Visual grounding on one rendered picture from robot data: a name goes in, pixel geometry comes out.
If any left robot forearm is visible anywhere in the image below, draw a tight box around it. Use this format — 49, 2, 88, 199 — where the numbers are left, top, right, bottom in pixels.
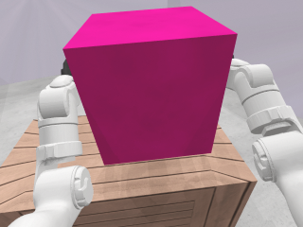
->
33, 75, 83, 208

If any robot right upper arm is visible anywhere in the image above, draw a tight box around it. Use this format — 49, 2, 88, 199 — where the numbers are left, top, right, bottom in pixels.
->
252, 131, 303, 227

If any pedestal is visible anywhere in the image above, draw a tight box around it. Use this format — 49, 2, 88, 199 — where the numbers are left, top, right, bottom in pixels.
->
0, 115, 258, 227

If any left robot hand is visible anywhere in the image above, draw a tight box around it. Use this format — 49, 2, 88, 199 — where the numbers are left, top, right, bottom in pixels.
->
61, 59, 72, 77

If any carton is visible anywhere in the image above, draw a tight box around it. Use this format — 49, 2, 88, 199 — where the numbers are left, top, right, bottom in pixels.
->
62, 6, 238, 166

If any robot left upper arm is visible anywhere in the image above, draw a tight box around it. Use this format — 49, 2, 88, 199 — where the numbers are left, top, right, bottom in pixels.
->
8, 165, 94, 227

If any right robot forearm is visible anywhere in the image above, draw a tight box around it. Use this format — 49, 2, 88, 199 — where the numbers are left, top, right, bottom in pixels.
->
225, 59, 303, 137

